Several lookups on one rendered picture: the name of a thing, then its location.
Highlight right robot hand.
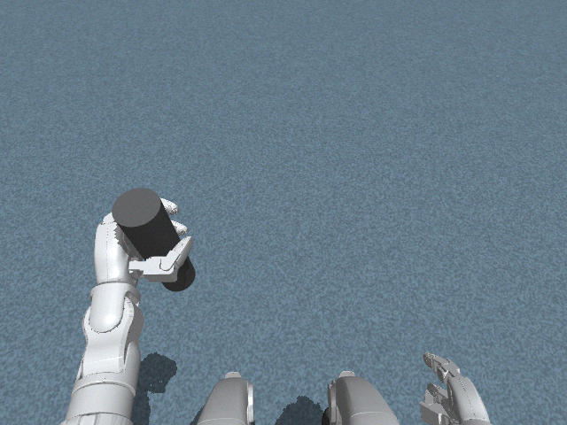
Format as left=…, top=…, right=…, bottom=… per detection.
left=420, top=352, right=491, bottom=425

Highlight left robot hand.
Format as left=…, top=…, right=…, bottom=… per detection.
left=94, top=197, right=193, bottom=288

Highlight can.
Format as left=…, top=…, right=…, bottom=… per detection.
left=112, top=188, right=196, bottom=292

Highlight left robot arm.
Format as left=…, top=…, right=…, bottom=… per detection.
left=59, top=282, right=144, bottom=425

